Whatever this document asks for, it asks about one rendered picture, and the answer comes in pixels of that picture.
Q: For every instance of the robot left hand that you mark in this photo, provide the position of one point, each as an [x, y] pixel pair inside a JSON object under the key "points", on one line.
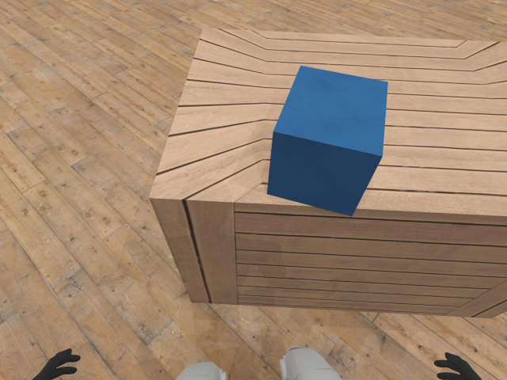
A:
{"points": [[50, 371]]}

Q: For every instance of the robot thigh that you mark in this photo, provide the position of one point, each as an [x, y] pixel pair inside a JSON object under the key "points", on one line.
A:
{"points": [[202, 371], [306, 364]]}

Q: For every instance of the carton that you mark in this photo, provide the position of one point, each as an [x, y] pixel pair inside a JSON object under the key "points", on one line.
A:
{"points": [[328, 140]]}

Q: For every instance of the pedestal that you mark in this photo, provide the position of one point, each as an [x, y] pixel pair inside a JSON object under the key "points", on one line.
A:
{"points": [[429, 235]]}

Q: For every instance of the left robot thigh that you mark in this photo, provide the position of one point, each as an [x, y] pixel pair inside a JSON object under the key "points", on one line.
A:
{"points": [[202, 371]]}

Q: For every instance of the right robot thigh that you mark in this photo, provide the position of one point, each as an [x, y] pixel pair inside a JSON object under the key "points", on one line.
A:
{"points": [[306, 364]]}

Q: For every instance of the robot right hand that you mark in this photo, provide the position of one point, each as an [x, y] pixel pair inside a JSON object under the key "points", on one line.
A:
{"points": [[455, 363]]}

